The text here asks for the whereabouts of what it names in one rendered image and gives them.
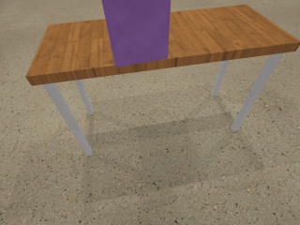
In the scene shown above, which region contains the table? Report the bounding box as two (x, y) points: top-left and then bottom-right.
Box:
(25, 5), (300, 156)

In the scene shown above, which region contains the carton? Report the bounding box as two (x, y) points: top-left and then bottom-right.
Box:
(101, 0), (171, 68)

